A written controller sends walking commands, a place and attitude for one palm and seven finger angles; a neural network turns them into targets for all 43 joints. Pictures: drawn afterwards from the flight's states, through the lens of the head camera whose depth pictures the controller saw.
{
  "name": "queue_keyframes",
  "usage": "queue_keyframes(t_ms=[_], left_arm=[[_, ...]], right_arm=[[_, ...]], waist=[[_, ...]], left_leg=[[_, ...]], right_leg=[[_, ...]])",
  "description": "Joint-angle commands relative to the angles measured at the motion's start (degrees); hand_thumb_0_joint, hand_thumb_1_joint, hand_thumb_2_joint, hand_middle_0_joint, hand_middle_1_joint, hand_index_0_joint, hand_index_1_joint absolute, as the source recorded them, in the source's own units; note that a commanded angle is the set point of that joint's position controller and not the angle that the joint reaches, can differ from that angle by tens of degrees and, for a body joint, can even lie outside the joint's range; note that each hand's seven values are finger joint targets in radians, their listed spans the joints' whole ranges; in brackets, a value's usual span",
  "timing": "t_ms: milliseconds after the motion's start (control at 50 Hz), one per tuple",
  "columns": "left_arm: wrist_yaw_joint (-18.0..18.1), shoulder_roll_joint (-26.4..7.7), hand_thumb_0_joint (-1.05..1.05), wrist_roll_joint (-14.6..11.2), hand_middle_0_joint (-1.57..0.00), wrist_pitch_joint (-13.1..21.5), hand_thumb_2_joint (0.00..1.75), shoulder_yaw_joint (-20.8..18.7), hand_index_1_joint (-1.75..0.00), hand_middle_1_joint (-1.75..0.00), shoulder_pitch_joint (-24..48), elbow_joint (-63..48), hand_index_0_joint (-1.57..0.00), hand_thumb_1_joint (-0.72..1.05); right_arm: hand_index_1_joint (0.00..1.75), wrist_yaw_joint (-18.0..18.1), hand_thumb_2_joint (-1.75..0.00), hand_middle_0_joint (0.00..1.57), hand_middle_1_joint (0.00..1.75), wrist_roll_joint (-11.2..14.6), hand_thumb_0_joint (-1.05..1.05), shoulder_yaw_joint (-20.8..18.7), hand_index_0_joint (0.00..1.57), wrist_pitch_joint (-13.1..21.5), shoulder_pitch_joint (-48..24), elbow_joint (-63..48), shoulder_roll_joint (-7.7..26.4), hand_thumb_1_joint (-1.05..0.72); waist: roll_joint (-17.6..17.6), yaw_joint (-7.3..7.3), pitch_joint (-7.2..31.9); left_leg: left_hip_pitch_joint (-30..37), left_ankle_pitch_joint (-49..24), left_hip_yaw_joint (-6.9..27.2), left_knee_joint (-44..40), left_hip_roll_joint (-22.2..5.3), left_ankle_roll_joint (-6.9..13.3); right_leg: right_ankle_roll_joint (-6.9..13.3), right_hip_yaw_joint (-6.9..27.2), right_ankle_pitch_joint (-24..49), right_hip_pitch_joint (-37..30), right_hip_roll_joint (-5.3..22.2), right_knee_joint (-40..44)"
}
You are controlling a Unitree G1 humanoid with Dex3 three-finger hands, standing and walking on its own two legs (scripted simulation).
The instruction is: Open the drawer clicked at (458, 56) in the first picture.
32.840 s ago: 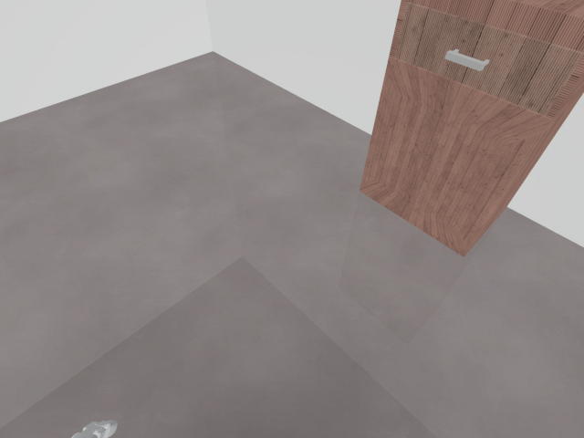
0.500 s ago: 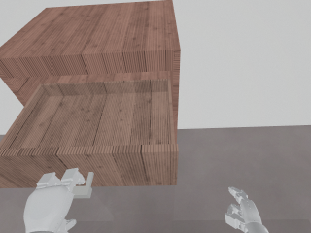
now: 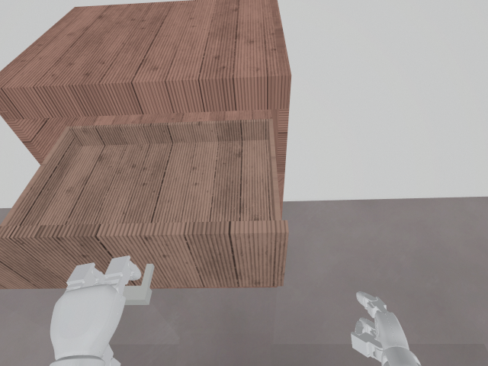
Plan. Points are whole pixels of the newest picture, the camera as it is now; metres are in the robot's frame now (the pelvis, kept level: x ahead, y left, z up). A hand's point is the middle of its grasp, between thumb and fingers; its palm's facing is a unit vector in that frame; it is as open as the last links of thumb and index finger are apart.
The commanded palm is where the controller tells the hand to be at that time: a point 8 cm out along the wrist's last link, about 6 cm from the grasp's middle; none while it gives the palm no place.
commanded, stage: lift the hand off the handle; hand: left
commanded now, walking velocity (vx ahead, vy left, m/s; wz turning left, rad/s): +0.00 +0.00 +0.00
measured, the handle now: (113, 282) +0.21 +0.24 +0.04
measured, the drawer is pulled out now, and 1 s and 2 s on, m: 0.28 0.28 0.28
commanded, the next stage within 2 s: draw the hand back to the body in 1.28 s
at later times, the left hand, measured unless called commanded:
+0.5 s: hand (83, 303) +0.17 +0.25 +0.08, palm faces +0.08 -0.12 -0.99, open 13.5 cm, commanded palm +0.13 +0.24 +0.15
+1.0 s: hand (63, 265) +0.19 +0.24 +0.16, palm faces +0.21 -0.13 -0.97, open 13.5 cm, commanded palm +0.13 +0.24 +0.22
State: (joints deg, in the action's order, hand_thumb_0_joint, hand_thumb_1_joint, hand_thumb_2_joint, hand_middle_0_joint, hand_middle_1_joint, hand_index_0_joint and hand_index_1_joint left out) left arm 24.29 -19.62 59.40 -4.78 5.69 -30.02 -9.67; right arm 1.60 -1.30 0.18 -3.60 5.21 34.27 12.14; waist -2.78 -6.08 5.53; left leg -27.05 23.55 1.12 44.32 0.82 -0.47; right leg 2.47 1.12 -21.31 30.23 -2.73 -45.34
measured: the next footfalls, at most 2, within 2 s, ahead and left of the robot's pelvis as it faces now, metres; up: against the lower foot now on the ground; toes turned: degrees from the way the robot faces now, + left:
none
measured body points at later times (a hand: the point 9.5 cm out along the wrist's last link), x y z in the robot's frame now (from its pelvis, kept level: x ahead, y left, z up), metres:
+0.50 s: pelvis +0.01 +0.01 +0.02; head +0.01 -0.02 +0.46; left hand +0.16 +0.25 +0.14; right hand +0.24 -0.19 -0.07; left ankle -0.01 +0.13 -0.71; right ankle +0.02 -0.09 -0.71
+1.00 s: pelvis +0.01 +0.02 +0.03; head +0.00 -0.02 +0.48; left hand +0.17 +0.25 +0.21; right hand +0.26 -0.15 -0.05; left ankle -0.01 +0.13 -0.71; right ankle +0.02 -0.09 -0.71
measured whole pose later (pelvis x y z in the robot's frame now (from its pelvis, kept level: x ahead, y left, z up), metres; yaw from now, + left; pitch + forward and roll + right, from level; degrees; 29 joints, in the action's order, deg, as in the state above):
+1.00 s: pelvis +0.01 +0.02 +0.03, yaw +1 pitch -1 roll -1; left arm 6.5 -26.8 52.2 -12.8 3.5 -28.5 -35.6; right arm -0.6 1.1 3.2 -6.1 4.5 31.6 13.6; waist -6.0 -8.5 2.2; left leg -10.5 18.3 2.0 30.2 1.4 1.0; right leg 0.8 0.8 -15.4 12.0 -1.8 -28.8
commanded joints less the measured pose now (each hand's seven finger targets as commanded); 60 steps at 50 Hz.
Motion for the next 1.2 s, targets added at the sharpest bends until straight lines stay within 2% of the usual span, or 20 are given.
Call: queue_keyframes(t_ms=[0, 60, 220, 320, 340, 420, 560, 600, 660, 780, 820, 840, 960, 1020, 1040, 1060, 1120, 1140, 1160, 1180], left_arm=[[1.09, -8.86, 0.00, -0.08, -0.30, -1.49, 0.30, -7.60, -1.20, -1.20, 1.75, -13.41, -0.30, -0.50], [0.84, -10.89, 0.00, -0.45, -0.30, -1.20, 0.30, -9.59, -1.20, -1.20, 0.43, -17.38, -0.30, -0.50], [-1.78, -10.39, 0.00, -2.14, -0.30, -2.09, 0.30, -8.91, -1.20, -1.20, 0.58, -20.63, -0.30, -0.50], [-4.08, -11.91, 0.00, -3.43, -0.30, -2.07, 0.30, -10.26, -1.20, -1.20, -0.54, -23.15, -0.30, -0.50], [-4.39, -12.92, 0.00, -3.70, -0.30, -2.12, 0.30, -11.45, -1.20, -1.20, -0.21, -23.92, -0.30, -0.50], [-6.00, -12.48, 0.00, -4.56, -0.30, -1.98, 0.30, -10.53, -1.20, -1.20, -2.17, -26.18, -0.30, -0.50], [-8.81, -13.31, 0.00, -5.82, -0.30, -3.31, 0.30, -11.13, -1.20, -1.20, -1.92, -30.16, -0.30, -0.50], [-9.50, -14.30, 0.00, -5.63, -0.30, -3.55, 0.30, -11.72, -1.20, -1.20, 1.17, -30.67, -0.30, -0.50], [-10.65, -13.96, 0.00, -5.57, -0.30, -4.02, 0.30, -10.54, -1.20, -1.20, 3.85, -33.76, -0.30, -0.50], [-12.22, -14.73, 0.00, -6.04, -0.30, -4.09, 0.30, -9.73, -1.20, -1.20, 6.29, -38.45, -0.30, -0.50], [-12.65, -15.40, 0.00, -5.63, -0.30, -4.66, 0.30, -10.16, -1.20, -1.20, 6.83, -38.89, -0.30, -0.50], [-12.74, -16.13, 0.00, -5.81, -0.30, -5.32, 0.30, -11.16, -1.20, -1.20, 7.87, -40.77, -0.30, -0.50], [-16.33, -14.65, 0.00, -6.08, -0.30, -9.26, 0.30, -9.05, -1.20, -1.20, 8.33, -38.56, -0.30, -0.50], [-18.95, -15.36, 0.00, -7.76, -0.30, -11.31, 0.30, -9.35, -1.20, -1.20, 8.15, -38.53, -0.30, -0.50], [-19.45, -17.46, 0.00, -9.06, -0.30, -12.49, 0.30, -11.84, -1.20, -1.20, 8.30, -39.65, -0.30, -0.50], [-20.61, -15.07, 0.00, -8.65, -0.30, -13.12, 0.30, -9.00, -1.20, -1.20, 9.18, -40.27, -0.30, -0.50], [-21.60, -18.74, 0.00, -9.70, -0.30, -13.22, 0.30, -12.81, -1.20, -1.20, 8.88, -40.00, -0.30, -0.50], [-21.46, -20.73, 0.00, -10.55, -0.30, -13.83, 0.30, -15.06, -1.20, -1.20, 9.73, -42.22, -0.30, -0.50], [-22.10, -18.34, 0.00, -9.72, -0.30, -14.02, 0.30, -12.33, -1.20, -1.20, 10.68, -42.88, -0.30, -0.50], [-22.34, -18.27, 0.00, -10.25, -0.30, -13.73, 0.30, -12.52, -1.20, -1.20, 9.82, -40.49, -0.30, -0.50]], right_arm=[[0.30, 0.67, -0.90, 0.20, 0.30, 0.08, 0.00, -1.65, 0.20, 2.82, -8.98, -10.55, 5.78, -0.90], [0.30, 0.53, -0.90, 0.20, 0.30, -0.11, 0.00, -1.28, 0.20, 2.96, -8.89, -11.00, 5.52, -0.90], [0.30, -0.08, -0.90, 0.20, 0.30, 0.33, 0.00, -1.33, 0.20, 2.38, -8.98, -11.34, 5.74, -0.90], [0.30, 0.28, -0.90, 0.20, 0.30, 0.63, 0.00, -1.19, 0.20, 2.60, -8.75, -11.78, 5.89, -0.90], [0.30, 0.29, -0.90, 0.20, 0.30, 0.89, 0.00, -1.07, 0.20, 2.53, -9.34, -11.87, 6.28, -0.90], [0.30, 0.04, -0.90, 0.20, 0.30, 0.87, 0.00, -1.01, 0.20, 2.53, -8.73, -12.02, 6.37, -0.90], [0.30, -0.32, -0.90, 0.20, 0.30, 1.43, 0.00, -0.34, 0.20, 1.95, -8.64, -12.86, 6.63, -0.90], [0.30, -0.06, -0.90, 0.20, 0.30, 1.33, 0.00, -0.27, 0.20, 1.53, -9.09, -12.56, 6.80, -0.90], [0.30, -0.16, -0.90, 0.20, 0.30, 1.57, 0.00, 0.15, 0.20, 1.56, -9.40, -13.07, 6.63, -0.90], [0.30, -0.57, -0.90, 0.20, 0.30, 1.81, 0.00, 0.29, 0.20, 1.66, -10.04, -13.02, 6.82, -0.90], [0.30, -0.79, -0.90, 0.20, 0.30, 1.85, 0.00, 0.49, 0.20, 1.43, -10.20, -13.21, 6.97, -0.90], [0.30, -0.84, -0.90, 0.20, 0.30, 2.32, 0.00, 0.61, 0.20, 1.38, -11.84, -13.68, 7.25, -0.90], [0.30, -2.09, -0.90, 0.20, 0.30, 2.86, 0.00, 1.50, 0.20, 0.06, -12.48, -13.21, 6.22, -0.90], [0.30, -2.86, -0.90, 0.20, 0.30, 3.78, 0.00, 1.43, 0.20, -1.16, -13.95, -13.20, 6.86, -0.90], [0.30, -2.78, -0.90, 0.20, 0.30, 4.42, 0.00, 1.45, 0.20, -1.50, -16.24, -13.99, 7.37, -0.90], [0.30, -3.14, -0.90, 0.20, 0.30, 3.84, 0.00, 2.05, 0.20, -1.92, -15.10, -14.24, 6.61, -0.90], [0.30, -3.19, -0.90, 0.20, 0.30, 4.30, 0.00, 1.88, 0.20, -2.60, -15.16, -14.13, 7.43, -0.90], [0.30, -2.92, -0.90, 0.20, 0.30, 4.72, 0.00, 1.81, 0.20, -2.67, -16.93, -14.79, 8.08, -0.90], [0.30, -3.25, -0.90, 0.20, 0.30, 4.18, 0.00, 2.37, 0.20, -2.84, -15.92, -15.29, 7.13, -0.90], [0.30, -3.26, -0.90, 0.20, 0.30, 4.37, 0.00, 1.92, 0.20, -2.85, -15.64, -14.25, 7.09, -0.90]], waist=[[2.79, -0.48, 7.21], [0.36, -0.92, 8.12], [1.55, -0.39, 4.10], [2.95, -1.04, 4.99], [0.65, -0.94, 5.47], [2.19, -1.13, 4.76], [0.20, -1.26, 3.62], [1.87, -1.01, 2.40], [-2.08, -1.21, 4.14], [-2.03, -1.08, 3.74], [-1.33, -1.25, 3.37], [-4.23, -1.21, 4.35], [-1.52, -1.77, 2.85], [-0.35, -1.48, 1.98], [-2.30, -1.46, 1.94], [-1.64, -1.88, 2.76], [1.02, -1.56, 1.09], [-2.33, -1.45, 2.11], [-1.51, -2.03, 3.56], [-0.08, -1.09, 1.35]], left_leg=[[2.98, -9.63, -0.65, -6.44, 1.48, 1.70], [5.13, -11.21, -0.62, -6.75, 1.32, 1.69], [6.88, -10.71, -0.53, -8.88, 0.73, 1.85], [9.12, -12.49, -0.78, -9.99, 0.60, 1.99], [9.81, -13.20, -0.67, -10.62, 0.30, 1.67], [10.82, -15.42, -0.94, -11.21, 0.21, 1.85], [13.08, -17.29, -0.74, -13.56, -0.72, 1.74], [13.14, -16.96, -0.68, -14.42, -0.73, 1.76], [15.18, -18.13, -0.35, -15.52, -1.25, 1.73], [17.06, -22.66, 0.47, -16.91, -1.94, 1.32], [16.95, -23.30, 0.55, -17.46, -2.10, 1.20], [17.50, -23.21, 0.86, -17.72, -2.63, 1.04], [16.59, -22.57, 0.80, -20.27, -2.42, 1.24], [16.50, -24.80, 0.26, -21.49, -2.77, 1.03], [15.26, -23.01, 0.34, -21.67, -3.54, 0.92], [15.31, -23.34, 0.13, -21.75, -2.47, 1.37], [15.12, -22.69, -0.49, -21.86, -2.79, 1.28], [14.52, -20.94, -0.51, -21.75, -3.48, 1.23], [15.05, -22.02, -0.43, -21.56, -2.53, 1.48], [15.42, -22.03, -0.65, -21.39, -2.68, 1.36]], right_leg=[[-0.18, 2.33, 10.90, -7.15, 1.35, 9.48], [0.12, 2.73, 11.94, -8.38, 1.60, 10.13], [-0.41, 2.15, 9.56, -8.57, 1.81, 13.24], [-0.77, 2.20, 11.99, -11.49, 2.27, 14.95], [-0.44, 2.61, 12.68, -12.13, 2.23, 15.25], [-0.97, 1.87, 15.73, -13.65, 2.55, 15.89], [-1.09, 0.27, 14.93, -15.48, 2.78, 17.58], [-1.25, 0.19, 14.24, -15.45, 2.56, 18.51], [-0.99, -0.71, 13.15, -16.88, 2.81, 18.83], [-0.72, -0.61, 16.06, -18.45, 2.25, 19.90], [-0.87, -0.94, 16.34, -18.91, 2.20, 20.00], [-0.49, -0.06, 16.47, -20.03, 2.08, 19.97], [-0.79, -2.12, 14.76, -22.53, 2.25, 20.37], [-1.29, -1.67, 18.92, -24.78, 2.13, 20.48], [-1.20, -1.38, 18.91, -26.11, 1.91, 19.90], [-1.23, -1.89, 18.10, -26.55, 2.43, 20.06], [-1.79, -1.07, 18.50, -26.00, 2.24, 20.98], [-1.68, -0.45, 18.23, -27.09, 2.01, 20.64], [-1.58, -1.22, 17.39, -27.16, 2.60, 20.47], [-1.71, -0.76, 17.15, -25.30, 2.32, 21.25]])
